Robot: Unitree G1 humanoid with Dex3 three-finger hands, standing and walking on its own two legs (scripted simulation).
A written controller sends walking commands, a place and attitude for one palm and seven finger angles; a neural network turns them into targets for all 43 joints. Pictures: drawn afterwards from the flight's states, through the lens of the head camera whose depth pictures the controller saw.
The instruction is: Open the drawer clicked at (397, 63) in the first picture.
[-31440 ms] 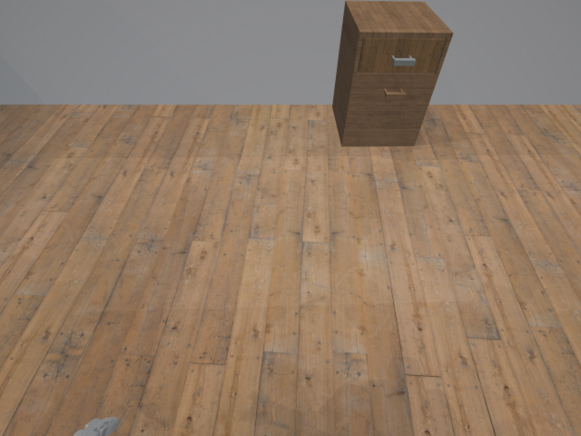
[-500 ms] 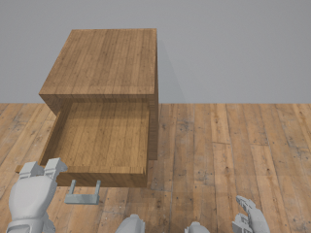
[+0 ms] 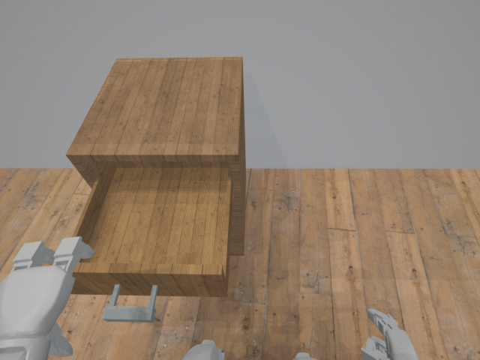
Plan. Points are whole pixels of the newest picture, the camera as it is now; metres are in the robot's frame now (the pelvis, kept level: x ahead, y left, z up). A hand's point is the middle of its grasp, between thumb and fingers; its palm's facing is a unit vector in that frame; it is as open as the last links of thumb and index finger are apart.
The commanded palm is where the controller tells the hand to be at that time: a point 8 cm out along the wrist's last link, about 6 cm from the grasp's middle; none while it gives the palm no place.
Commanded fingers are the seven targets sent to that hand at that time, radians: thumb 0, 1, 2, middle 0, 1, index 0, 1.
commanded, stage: draw the hand back to the body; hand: left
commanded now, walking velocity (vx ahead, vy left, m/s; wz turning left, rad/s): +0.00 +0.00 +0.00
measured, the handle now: (132, 302) +0.25 +0.26 -0.18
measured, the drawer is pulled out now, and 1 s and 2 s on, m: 0.29 0.29 0.29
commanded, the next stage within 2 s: step back with the hand held close in 1.36 s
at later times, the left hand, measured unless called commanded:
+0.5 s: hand (46, 286) +0.19 +0.26 +0.11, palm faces +0.33 -0.69 -0.64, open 13.7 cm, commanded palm +0.16 +0.29 +0.15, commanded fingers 0.00 -0.22 0.42 -0.28 -1.02 -0.28 -1.02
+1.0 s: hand (25, 247) +0.20 +0.23 +0.21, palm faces +0.42 -0.80 -0.42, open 10.0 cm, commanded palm +0.16 +0.27 +0.24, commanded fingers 0.00 0.65 0.80 -0.22 -0.46 -0.22 -0.46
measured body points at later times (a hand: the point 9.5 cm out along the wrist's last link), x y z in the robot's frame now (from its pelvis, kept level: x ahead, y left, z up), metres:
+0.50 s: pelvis +0.02 +0.01 +0.04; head +0.02 -0.03 +0.49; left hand +0.17 +0.30 +0.14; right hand +0.21 -0.21 -0.05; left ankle +0.01 +0.13 -0.67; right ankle +0.00 -0.13 -0.67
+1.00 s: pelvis +0.04 -0.01 +0.07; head +0.02 -0.05 +0.52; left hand +0.18 +0.27 +0.23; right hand +0.24 -0.23 -0.01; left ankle +0.01 +0.13 -0.67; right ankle +0.00 -0.13 -0.67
